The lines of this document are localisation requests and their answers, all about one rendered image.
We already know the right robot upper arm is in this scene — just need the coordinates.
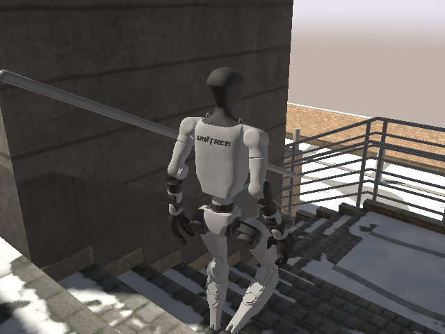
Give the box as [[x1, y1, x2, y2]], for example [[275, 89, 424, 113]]
[[242, 125, 269, 198]]

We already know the robot left hand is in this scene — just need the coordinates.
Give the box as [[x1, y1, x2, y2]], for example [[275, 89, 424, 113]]
[[168, 211, 195, 245]]

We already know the robot right hand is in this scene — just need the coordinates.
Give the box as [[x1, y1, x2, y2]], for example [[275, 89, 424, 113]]
[[267, 231, 295, 265]]

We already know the right robot forearm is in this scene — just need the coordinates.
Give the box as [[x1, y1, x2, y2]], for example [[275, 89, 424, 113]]
[[257, 181, 289, 240]]

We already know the left robot forearm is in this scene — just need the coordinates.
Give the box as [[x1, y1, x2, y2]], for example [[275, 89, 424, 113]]
[[166, 171, 184, 216]]

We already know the left robot upper arm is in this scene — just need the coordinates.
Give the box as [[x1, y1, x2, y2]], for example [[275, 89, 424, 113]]
[[168, 117, 203, 180]]

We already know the robot right thigh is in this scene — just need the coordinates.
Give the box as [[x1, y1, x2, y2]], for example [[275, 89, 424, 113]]
[[232, 218, 279, 284]]

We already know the humanoid robot head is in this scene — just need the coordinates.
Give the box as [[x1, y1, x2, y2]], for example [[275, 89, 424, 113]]
[[202, 67, 244, 127]]

